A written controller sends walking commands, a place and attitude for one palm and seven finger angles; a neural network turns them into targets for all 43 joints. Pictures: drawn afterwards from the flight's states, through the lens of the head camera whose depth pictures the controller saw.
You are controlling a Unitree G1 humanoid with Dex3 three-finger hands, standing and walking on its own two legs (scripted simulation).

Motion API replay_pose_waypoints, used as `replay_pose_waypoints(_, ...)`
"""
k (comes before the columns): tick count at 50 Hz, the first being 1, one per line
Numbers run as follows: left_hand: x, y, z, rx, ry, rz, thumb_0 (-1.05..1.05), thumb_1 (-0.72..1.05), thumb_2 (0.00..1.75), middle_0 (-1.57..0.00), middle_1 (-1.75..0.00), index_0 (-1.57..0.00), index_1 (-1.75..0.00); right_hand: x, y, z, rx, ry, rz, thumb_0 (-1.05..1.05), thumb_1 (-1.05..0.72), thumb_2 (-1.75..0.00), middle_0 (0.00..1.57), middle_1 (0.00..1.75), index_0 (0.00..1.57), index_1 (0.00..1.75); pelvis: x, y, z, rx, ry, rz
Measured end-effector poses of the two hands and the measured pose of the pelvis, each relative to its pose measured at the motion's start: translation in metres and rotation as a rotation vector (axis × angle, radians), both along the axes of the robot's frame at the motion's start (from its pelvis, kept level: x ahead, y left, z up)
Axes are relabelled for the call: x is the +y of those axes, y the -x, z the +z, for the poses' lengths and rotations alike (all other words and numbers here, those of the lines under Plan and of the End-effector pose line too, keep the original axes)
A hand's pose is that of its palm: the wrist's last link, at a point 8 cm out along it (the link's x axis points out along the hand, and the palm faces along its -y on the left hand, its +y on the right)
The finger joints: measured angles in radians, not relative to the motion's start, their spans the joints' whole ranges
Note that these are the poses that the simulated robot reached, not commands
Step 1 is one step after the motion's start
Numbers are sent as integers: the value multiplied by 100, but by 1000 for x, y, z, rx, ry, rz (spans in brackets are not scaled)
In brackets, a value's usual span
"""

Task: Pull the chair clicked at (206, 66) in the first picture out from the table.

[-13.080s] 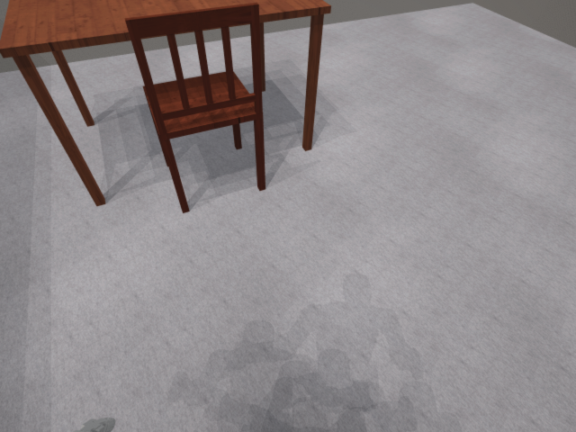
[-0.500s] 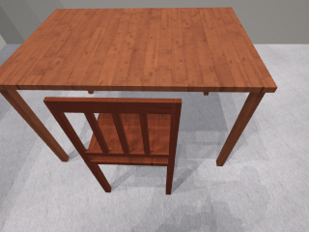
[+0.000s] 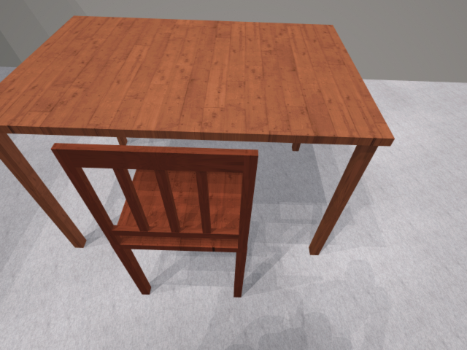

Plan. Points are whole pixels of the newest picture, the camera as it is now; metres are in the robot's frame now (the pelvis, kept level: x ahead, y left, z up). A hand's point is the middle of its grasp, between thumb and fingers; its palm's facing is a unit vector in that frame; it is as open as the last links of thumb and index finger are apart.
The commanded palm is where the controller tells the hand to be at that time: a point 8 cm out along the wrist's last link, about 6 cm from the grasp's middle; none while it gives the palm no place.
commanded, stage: look again from close up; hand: left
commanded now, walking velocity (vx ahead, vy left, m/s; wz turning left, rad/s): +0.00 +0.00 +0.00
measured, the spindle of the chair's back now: (169, 202) +0.47 +0.19 -0.11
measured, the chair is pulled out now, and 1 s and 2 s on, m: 0.00 0.00 0.00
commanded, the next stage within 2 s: raise the hand toward the chair's back in 0.92 s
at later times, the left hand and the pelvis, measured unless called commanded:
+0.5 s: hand out of the picture +0.06 +0.21 -0.18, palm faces +0.01 -0.98 -0.20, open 7.3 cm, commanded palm none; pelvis +0.04 +0.04 -0.01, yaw -1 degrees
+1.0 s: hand out of the picture +0.00 +0.22 -0.18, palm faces +0.00 -0.98 -0.19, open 7.4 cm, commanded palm none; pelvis +0.03 +0.05 +0.00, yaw -1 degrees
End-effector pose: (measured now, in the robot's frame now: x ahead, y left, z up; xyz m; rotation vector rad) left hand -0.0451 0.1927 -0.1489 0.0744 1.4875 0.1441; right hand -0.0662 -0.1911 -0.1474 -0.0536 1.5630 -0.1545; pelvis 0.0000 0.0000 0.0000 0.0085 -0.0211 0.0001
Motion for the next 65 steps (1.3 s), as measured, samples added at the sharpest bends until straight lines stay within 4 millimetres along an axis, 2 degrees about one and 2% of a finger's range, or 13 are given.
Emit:
replay_pose_waypoints(3,0,2,2,13,-9,-2,0,90,90,-20,-30,-20,-30,3,-9,-2,-11,-12,9,0,-91,-89,20,30,20,30,1,-4,0,6,7,-3)
replay_pose_waypoints(7,8,-4,1,7,-18,-30,0,90,90,-20,-30,-20,-30,5,-35,-11,-78,-15,22,0,-91,-89,20,30,20,30,9,-8,-6,19,45,0)
replay_pose_waypoints(18,49,-75,-5,-147,-60,-44,0,90,90,-20,-30,-20,-30,1,-91,-7,-195,63,70,3,-93,-89,20,30,20,30,30,-31,-10,4,17,-8)
replay_pose_waypoints(25,68,-95,-5,-165,-70,-68,0,91,90,-20,-30,-20,-30,2,-115,2,-239,94,84,2,-93,-89,20,30,20,30,38,-35,-8,13,10,-17)
replay_pose_waypoints(30,75,-93,-4,-146,-70,-71,0,91,90,-20,-30,-20,-30,5,-126,5,-253,97,93,1,-92,-89,20,30,20,30,44,-37,-6,17,8,-19)
replay_pose_waypoints(37,80,-77,-3,-105,-66,-63,0,91,90,-20,-30,-20,-30,10,-134,7,-262,96,99,1,-92,-89,20,30,20,30,49,-37,-4,11,7,-20)
replay_pose_waypoints(52,81,-45,-1,-27,-51,-63,0,90,90,-20,-30,-20,-30,14,-120,8,-227,88,98,0,-91,-89,20,30,20,30,53,-31,-2,9,2,-19)
replay_pose_waypoints(53,83,-54,4,-73,-55,-19,0,90,90,-20,-30,-20,-30,13,-121,9,-257,90,96,1,-91,-89,20,30,20,30,53,-29,-3,16,1,-11)
replay_pose_waypoints(54,86,-74,15,-185,-76,4,1,90,90,-20,-30,-20,-30,12,-124,11,-315,99,101,1,-91,-89,20,30,20,30,53,-26,-4,20,-3,-8)
replay_pose_waypoints(57,90,-143,61,-556,-152,2,1,88,89,-20,-29,-20,-30,6,-137,17,-486,108,121,1,-91,-89,20,30,20,30,49,-14,-7,38,-24,1)
replay_pose_waypoints(61,77,-225,118,-1013,-129,-24,1,84,87,-19,-29,-19,-29,-10,-158,19,-659,131,145,1,-90,-89,20,30,20,30,41,0,-19,94,-17,34)
replay_pose_waypoints(63,70,-251,136,-1213,-94,-48,1,80,86,-18,-28,-19,-28,-20,-172,20,-733,144,153,1,-90,-89,20,30,20,30,35,5,-29,135,-6,30)
replay_pose_waypoints(65,62,-262,142,-1374,-35,-69,0,76,84,-18,-27,-18,-28,-31,-187,21,-803,158,165,1,-90,-89,20,30,20,30,28,9,-43,176,-2,16)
